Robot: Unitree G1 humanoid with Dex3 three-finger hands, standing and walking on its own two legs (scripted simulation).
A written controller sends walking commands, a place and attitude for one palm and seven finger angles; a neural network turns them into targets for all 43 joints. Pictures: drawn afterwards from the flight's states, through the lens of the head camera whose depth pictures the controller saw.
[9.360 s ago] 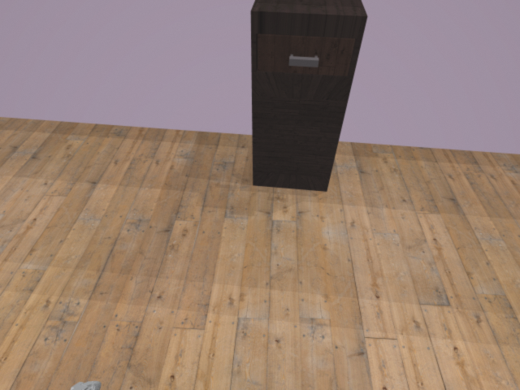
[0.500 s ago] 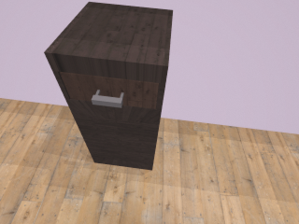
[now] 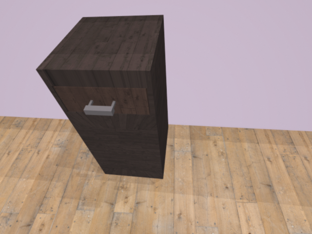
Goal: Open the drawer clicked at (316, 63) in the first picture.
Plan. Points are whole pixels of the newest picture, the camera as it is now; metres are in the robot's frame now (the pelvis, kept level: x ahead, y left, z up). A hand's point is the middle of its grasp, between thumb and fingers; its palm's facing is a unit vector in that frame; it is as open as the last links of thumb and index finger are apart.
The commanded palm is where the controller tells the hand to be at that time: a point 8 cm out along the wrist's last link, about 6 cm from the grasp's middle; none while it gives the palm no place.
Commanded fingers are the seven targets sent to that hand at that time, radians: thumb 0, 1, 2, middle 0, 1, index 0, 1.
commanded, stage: come to a stop and stand still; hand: left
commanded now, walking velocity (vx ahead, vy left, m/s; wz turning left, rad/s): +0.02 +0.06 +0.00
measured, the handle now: (100, 106) +0.56 +0.27 -0.04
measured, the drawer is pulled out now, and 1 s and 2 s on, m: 0.00 0.00 0.00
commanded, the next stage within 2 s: look again from close up in 0.42 s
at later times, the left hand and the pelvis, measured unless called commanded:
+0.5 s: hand out of the picture -0.01 +0.22 -0.18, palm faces +0.05 -0.98 -0.19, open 7.4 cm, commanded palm none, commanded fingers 0.00 0.90 0.90 -0.20 -0.30 -0.20 -0.30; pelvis +0.00 +0.05 -0.01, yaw -1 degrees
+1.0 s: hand out of the picture +0.00 +0.24 -0.18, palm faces +0.02 -0.98 -0.22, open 7.4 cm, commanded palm none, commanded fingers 0.00 0.90 0.90 -0.20 -0.30 -0.20 -0.30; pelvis -0.01 +0.06 -0.01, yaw -1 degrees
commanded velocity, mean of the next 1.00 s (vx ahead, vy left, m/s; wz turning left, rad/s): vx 0.00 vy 0.00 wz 0.00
